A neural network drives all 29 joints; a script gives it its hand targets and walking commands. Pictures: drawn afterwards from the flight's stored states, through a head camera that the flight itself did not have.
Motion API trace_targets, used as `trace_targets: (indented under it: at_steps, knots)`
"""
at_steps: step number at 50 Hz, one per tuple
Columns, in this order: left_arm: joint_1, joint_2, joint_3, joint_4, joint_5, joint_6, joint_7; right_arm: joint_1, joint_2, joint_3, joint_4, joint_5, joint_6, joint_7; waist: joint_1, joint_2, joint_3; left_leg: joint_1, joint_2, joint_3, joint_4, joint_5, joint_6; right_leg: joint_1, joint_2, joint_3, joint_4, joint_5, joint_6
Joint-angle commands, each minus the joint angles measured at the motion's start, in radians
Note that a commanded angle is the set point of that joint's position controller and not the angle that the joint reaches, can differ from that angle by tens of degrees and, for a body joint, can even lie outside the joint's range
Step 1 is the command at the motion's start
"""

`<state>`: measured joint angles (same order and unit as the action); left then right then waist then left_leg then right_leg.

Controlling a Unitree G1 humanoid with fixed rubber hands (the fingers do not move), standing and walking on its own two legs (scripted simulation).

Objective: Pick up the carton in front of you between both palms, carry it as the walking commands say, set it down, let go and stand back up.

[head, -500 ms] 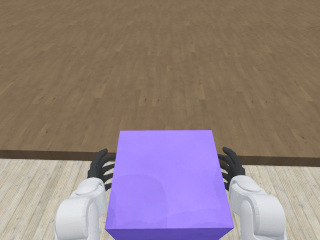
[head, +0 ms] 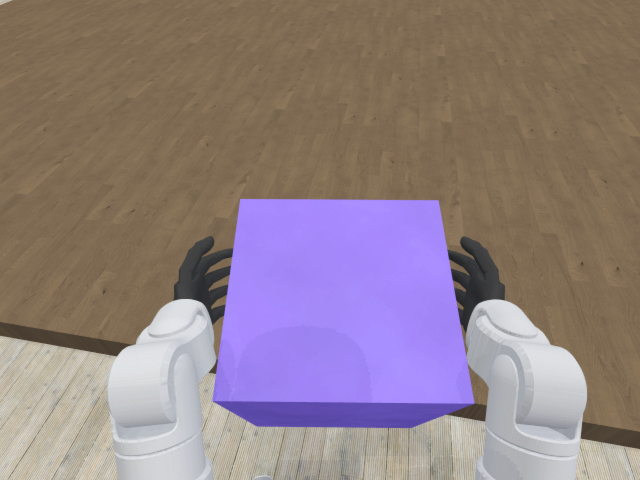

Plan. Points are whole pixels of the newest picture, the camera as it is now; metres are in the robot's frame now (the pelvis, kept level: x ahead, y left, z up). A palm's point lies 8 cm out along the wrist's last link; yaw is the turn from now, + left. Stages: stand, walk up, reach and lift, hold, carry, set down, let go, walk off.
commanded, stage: carry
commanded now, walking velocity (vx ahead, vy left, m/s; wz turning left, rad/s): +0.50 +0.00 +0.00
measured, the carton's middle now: (336, 327) +0.30 +0.01 +0.07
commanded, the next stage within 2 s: none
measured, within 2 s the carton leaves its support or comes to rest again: neither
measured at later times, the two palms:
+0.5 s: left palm (263, 122) +0.69 +0.15 +0.12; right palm (430, 126) +0.68 -0.15 +0.13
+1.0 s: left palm (267, 61) +0.92 +0.18 +0.14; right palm (405, 63) +0.91 -0.12 +0.14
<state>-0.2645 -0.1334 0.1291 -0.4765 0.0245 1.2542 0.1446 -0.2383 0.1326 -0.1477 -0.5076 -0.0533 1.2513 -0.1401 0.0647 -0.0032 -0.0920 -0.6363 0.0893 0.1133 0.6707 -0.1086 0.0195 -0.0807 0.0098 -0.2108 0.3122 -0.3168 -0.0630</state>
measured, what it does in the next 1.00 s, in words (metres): walks ahead: left foot, then right foot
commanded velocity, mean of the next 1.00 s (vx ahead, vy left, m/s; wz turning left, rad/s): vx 0.12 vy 0.00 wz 0.00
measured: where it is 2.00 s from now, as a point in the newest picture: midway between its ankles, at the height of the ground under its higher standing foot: (326, 281)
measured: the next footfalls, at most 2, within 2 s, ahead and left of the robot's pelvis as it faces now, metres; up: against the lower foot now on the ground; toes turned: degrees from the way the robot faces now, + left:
left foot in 0.12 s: +0.27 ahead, +0.10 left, +0.00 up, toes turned +7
right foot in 0.50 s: +0.43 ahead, -0.07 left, +0.00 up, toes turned -2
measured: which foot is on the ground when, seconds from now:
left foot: up 0.00-0.10, down 0.12-0.56, up 0.58-0.74, down 0.76-1.00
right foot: down 0.00-0.12, up 0.14-0.48, down 0.50-0.86, up 0.88-1.00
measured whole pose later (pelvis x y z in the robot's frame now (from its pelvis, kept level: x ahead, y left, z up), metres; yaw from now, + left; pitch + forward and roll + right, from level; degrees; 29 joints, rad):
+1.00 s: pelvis +0.55 +0.04 +0.00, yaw +2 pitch +7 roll -2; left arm -0.66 -0.08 0.29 -0.22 0.01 1.24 0.15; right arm -0.63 0.10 -0.27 -0.24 -0.06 1.22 -0.17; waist -0.07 0.03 0.03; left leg -0.11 0.00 0.02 0.31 -0.32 0.06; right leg -0.91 0.11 -0.02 1.86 -0.76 -0.08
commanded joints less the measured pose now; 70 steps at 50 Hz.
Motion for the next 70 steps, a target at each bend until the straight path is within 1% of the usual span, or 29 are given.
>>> trace_targets:
  at_steps: [1, 6, 7, 8, 9, 12, 24, 26, 27, 28, 29, 32, 38, 41, 42, 43, 44, 45, 47, 51, 53, 56, 57, 58, 59, 60, 63, 67, 70]
  knots:
    - [-0.638, -0.568, -0.657, -0.012, -0.357, 0.009, -0.117, -0.642, 0.556, 0.639, 0.019, 0.302, 0.013, 0.078, 0.017, -0.125, -0.14, -0.03, -0.041, 0.056, -0.055, 0.054, 0.027, 0.16, -0.233, 0.152, -0.042, 0.46, -0.097]
    - [-0.837, -0.526, -0.565, 0.104, -0.351, 0.032, -0.057, -0.789, 0.477, 0.51, 0.16, 0.286, 0.038, 0.024, -0.111, -0.068, -0.314, 0.528, -0.128, 0.128, -0.162, -0.028, 0.067, 0.017, -0.16, 0.023, 0.432, 0.661, -0.006]
    - [-0.887, -0.52, -0.542, 0.12, -0.344, 0.036, -0.048, -0.822, 0.469, 0.485, 0.181, 0.286, 0.042, 0.018, -0.151, 0.043, -0.397, 0.722, 0.069, -0.164, -0.177, -0.17, 0.09, -0.164, -0.13, 0.045, 0.685, 0.371, 0.027]
    - [-0.919, -0.541, -0.522, 0.13, -0.346, 0.042, -0.038, -0.876, 0.453, 0.471, 0.198, 0.282, 0.042, 0.013, -0.14, 0.293, -0.446, 0.914, 0.297, -0.656, -0.309, -0.223, 0.237, -0.506, 0.042, 0.102, 0.936, -0.088, 0.052]
    - [-0.976, -0.544, -0.497, 0.152, -0.337, 0.043, -0.028, -0.914, 0.489, 0.474, 0.211, 0.306, 0.045, 0.014, -0.145, 0.281, -0.428, 0.916, 0.295, -0.685, -0.344, -0.21, 0.264, -0.625, 0.025, 0.206, 1.095, -0.168, 0.024]
    - [-1.064, -0.64, -0.455, 0.207, -0.293, 0.028, -0.025, -1.106, 0.655, 0.525, 0.204, 0.386, 0.024, 0.049, -0.133, 0.055, -0.389, 0.778, 0.225, -0.433, -0.281, 0.125, 0.2, -0.658, -0.067, 0.242, 1.05, -0.049, -0.01]
    - [-1.036, -0.729, -0.492, 0.169, -0.208, -0.03, -0.044, -1.138, 0.779, 0.553, 0.173, 0.389, -0.023, 0.096, -0.13, 0.163, -0.484, 0.847, 0.085, -0.015, -0.006, 0.93, 0.133, -0.459, 0.057, 0.047, 0.348, 0.247, 0.014]
    - [-1.022, -0.71, -0.504, 0.147, -0.217, -0.025, -0.049, -1.102, 0.754, 0.561, 0.169, 0.375, -0.02, 0.088, -0.064, 0.081, -0.509, 0.741, 0.041, 0.044, 0.184, 0.814, 0.063, -0.166, 0.034, 0.066, 0.041, 0.59, 0.005]
    - [-1.028, -0.702, -0.507, 0.152, -0.222, -0.026, -0.05, -1.13, 0.744, 0.573, 0.147, 0.379, -0.016, 0.087, -0.025, -0.069, -0.541, 0.508, -0.026, 0.048, 0.346, 0.441, 0.001, 0.154, -0.101, 0.194, 0.102, 1.153, -0.036]
    - [-0.976, -0.686, -0.502, 0.171, -0.224, -0.02, -0.055, -1.098, 0.746, 0.581, 0.184, 0.373, -0.01, 0.087, 0.01, -0.229, -0.559, 0.077, -0.134, -0.012, 0.538, -0.364, -0.026, 0.539, -0.325, 0.43, 0.283, 1.851, -0.137]
    - [-0.953, -0.669, -0.512, 0.177, -0.239, -0.015, -0.059, -1.043, 0.734, 0.554, 0.222, 0.351, -0.008, 0.084, 0.042, -0.265, -0.628, -0.143, -0.16, -0.1, 0.701, -0.535, -0.031, 0.746, -0.41, 0.493, 0.341, 1.999, -0.244]
    - [-1.05, -0.763, -0.567, 0.081, -0.32, -0.027, -0.086, -1.076, 0.757, 0.538, 0.176, 0.318, -0.022, 0.072, 0.049, -0.114, -0.532, -0.328, -0.103, -0.118, 0.618, -0.472, -0.005, 0.678, -0.327, 0.474, 0.254, 1.389, -0.194]
    - [-1.124, -0.762, -0.639, -0.031, -0.42, -0.052, -0.103, -1.015, 0.664, 0.501, 0.122, 0.211, -0.06, 0.029, 0.016, -0.17, -0.545, 0.007, -0.141, -0.014, 0.193, -0.139, 0.01, 0.374, -0.195, 0.281, 0.251, 1.218, -0.106]
    - [-1.082, -0.742, -0.648, 0.046, -0.434, -0.031, -0.108, -0.994, 0.622, 0.483, 0.146, 0.195, -0.046, 0.019, -0.001, -0.163, -0.541, 0.088, -0.172, 0.011, -0.3, 0.046, 0.001, 0.531, -0.12, 0.25, 0.482, 1.442, -0.05]
    - [-1.04, -0.74, -0.643, 0.067, -0.432, -0.035, -0.102, -0.952, 0.62, 0.481, 0.148, 0.199, -0.04, 0.022, -0.063, -0.14, -0.544, 0.363, -0.135, -0.003, -0.65, 0.331, -0.032, 0.396, -0.108, 0.25, 0.59, 1.253, -0.038]
    - [-1.032, -0.73, -0.63, 0.096, -0.411, -0.037, -0.095, -0.942, 0.646, 0.501, 0.183, 0.19, -0.031, 0.032, -0.099, 0.04, -0.484, 0.791, -0.052, -0.012, -0.69, 0.759, -0.018, -0.008, -0.014, 0.174, 0.745, 0.501, -0.018]
    - [-1.018, -0.726, -0.619, 0.132, -0.39, -0.032, -0.091, -0.884, 0.638, 0.506, 0.231, 0.191, -0.024, 0.04, -0.112, 0.342, -0.431, 1.31, 0.134, -0.153, -0.305, 1.689, 0.057, -0.657, 0.118, 0.103, 1.081, -0.335, 0.018]
    - [-0.956, -0.721, -0.591, 0.201, -0.348, -0.026, -0.086, -0.84, 0.601, 0.496, 0.261, 0.199, -0.017, 0.045, -0.186, 0.365, -0.53, 1.605, 0.323, -0.26, -0.03, 2.023, 0.199, -1.056, 0.124, 0.192, 1.432, -0.584, 0.04]
    - [-0.942, -0.722, -0.541, 0.235, -0.289, -0.018, -0.072, -0.937, 0.65, 0.541, 0.21, 0.283, -0.014, 0.067, -0.229, 0.117, -0.5, 1.546, 0.297, -0.338, -0.086, 1.489, 0.246, -1.342, 0.117, 0.251, 1.685, -0.561, -0.003]
    - [-0.938, -0.728, -0.497, 0.257, -0.19, -0.035, -0.054, -1.112, 0.805, 0.618, 0.182, 0.411, -0.033, 0.12, -0.092, 0.039, -0.346, 1.018, 0.14, -0.17, -0.23, 0.883, 0.132, -1.08, 0.005, 0.136, 1.414, -0.369, -0.029]
    - [-1.007, -0.752, -0.51, 0.221, -0.174, -0.052, -0.044, -1.181, 0.862, 0.661, 0.204, 0.454, -0.045, 0.142, -0.069, 0.095, -0.279, 0.61, 0.05, -0.045, -0.361, 1.085, 0.106, -0.654, 0.056, -0.021, 1.014, -0.205, -0.016]
    - [-0.972, -0.804, -0.562, 0.246, -0.189, -0.056, -0.057, -1.096, 0.875, 0.645, 0.301, 0.399, -0.059, 0.147, 0.054, 0.256, -0.43, 0.551, 0.112, -0.004, -0.07, 1.457, 0.08, -0.196, 0.121, -0.02, 0.665, 0.135, -0.05]
    - [-0.952, -0.827, -0.582, 0.262, -0.202, -0.066, -0.07, -1.052, 0.871, 0.628, 0.337, 0.361, -0.066, 0.148, 0.108, 0.169, -0.5, 0.545, 0.068, 0.0, 0.188, 1.244, 0.045, -0.02, 0.123, 0.081, 0.42, 0.292, -0.065]
    - [-0.921, -0.851, -0.589, 0.298, -0.225, -0.076, -0.089, -1.001, 0.859, 0.601, 0.344, 0.32, -0.077, 0.149, 0.074, -0.056, -0.508, 0.371, -0.085, -0.017, 0.519, 0.145, 0.005, 0.161, -0.049, 0.344, 0.282, 0.754, -0.153]
    - [-0.876, -0.855, -0.604, 0.349, -0.239, -0.09, -0.098, -0.908, 0.829, 0.558, 0.376, 0.287, -0.078, 0.148, 0.036, -0.294, -0.694, 0.235, -0.269, -0.182, 1.008, -0.319, -0.068, 0.243, -0.329, 0.855, 0.218, 1.415, -0.36]
    - [-0.852, -0.898, -0.628, 0.379, -0.271, -0.096, -0.108, -0.883, 0.82, 0.541, 0.374, 0.268, -0.087, 0.137, 0.009, -0.117, -0.744, 0.252, -0.227, -0.322, 1.09, -0.243, -0.04, 0.217, -0.301, 0.808, 0.26, 1.182, -0.359]
    - [-1.005, -1.019, -0.697, 0.341, -0.368, -0.142, -0.147, -0.894, 0.865, 0.521, 0.383, 0.209, -0.124, 0.131, -0.015, -0.041, -0.451, 0.009, -0.147, -0.238, 0.979, -0.282, 0.009, 0.03, -0.214, 0.676, 0.196, 0.387, -0.235]
    - [-1.034, -1.058, -0.728, 0.342, -0.403, -0.183, -0.167, -0.875, 0.867, 0.52, 0.399, 0.189, -0.174, 0.133, -0.012, 0.048, -0.416, -0.017, -0.11, -0.144, 0.637, -0.423, 0.022, 0.044, -0.195, 0.565, 0.125, 0.285, -0.205]
    - [-0.971, -1.017, -0.687, 0.363, -0.373, -0.192, -0.167, -0.844, 0.861, 0.548, 0.416, 0.19, -0.184, 0.128, 0.001, -0.037, -0.43, 0.039, -0.119, -0.083, 0.377, -0.389, 0.025, 0.049, -0.232, 0.518, 0.073, 0.42, -0.196]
